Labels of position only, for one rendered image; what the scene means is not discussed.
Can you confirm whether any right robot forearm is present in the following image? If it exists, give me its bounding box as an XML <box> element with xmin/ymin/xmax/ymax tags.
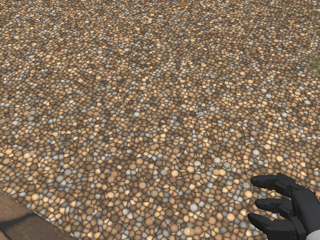
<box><xmin>306</xmin><ymin>229</ymin><xmax>320</xmax><ymax>240</ymax></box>

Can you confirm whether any right robot hand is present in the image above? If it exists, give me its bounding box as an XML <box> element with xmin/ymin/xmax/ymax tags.
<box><xmin>247</xmin><ymin>172</ymin><xmax>320</xmax><ymax>240</ymax></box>

